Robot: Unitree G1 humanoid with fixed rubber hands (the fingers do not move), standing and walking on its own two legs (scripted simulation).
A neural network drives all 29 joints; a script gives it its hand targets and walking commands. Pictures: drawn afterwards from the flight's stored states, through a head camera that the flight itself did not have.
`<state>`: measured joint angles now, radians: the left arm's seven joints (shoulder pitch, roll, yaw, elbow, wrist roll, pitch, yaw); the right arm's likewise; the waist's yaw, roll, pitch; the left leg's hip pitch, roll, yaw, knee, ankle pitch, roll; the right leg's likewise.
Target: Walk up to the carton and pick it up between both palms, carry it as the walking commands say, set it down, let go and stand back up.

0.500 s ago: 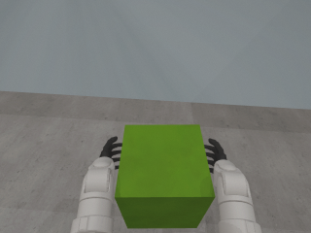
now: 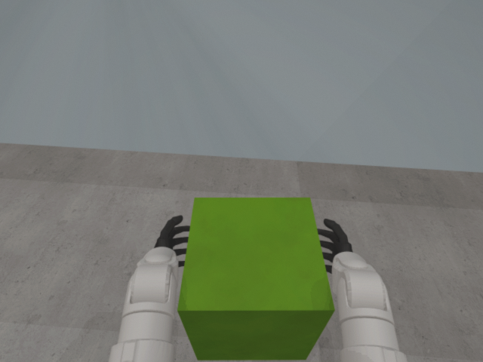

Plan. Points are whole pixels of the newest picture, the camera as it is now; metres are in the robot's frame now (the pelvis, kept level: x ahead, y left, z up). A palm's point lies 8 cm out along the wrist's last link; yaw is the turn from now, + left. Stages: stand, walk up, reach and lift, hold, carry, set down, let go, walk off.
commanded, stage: hold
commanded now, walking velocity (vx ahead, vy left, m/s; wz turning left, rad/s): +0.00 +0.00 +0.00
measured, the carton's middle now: (252, 281) +0.29 +0.00 -0.02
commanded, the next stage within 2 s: carry in 1.14 s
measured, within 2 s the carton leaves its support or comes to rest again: neither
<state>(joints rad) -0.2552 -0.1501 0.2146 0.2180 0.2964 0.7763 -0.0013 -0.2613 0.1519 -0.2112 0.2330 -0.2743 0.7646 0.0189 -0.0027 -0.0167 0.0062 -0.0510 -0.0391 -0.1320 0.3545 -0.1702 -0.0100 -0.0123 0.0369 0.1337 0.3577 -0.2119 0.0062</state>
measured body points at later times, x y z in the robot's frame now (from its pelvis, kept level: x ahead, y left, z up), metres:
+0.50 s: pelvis +0.00 +0.00 +0.00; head -0.05 +0.01 +0.45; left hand +0.30 +0.16 +0.04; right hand +0.30 -0.15 +0.05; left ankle +0.03 +0.13 -0.75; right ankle +0.00 -0.13 -0.75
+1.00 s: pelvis +0.00 +0.00 +0.00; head -0.05 +0.01 +0.45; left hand +0.30 +0.16 +0.04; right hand +0.29 -0.15 +0.05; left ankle +0.03 +0.13 -0.75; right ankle +0.00 -0.13 -0.75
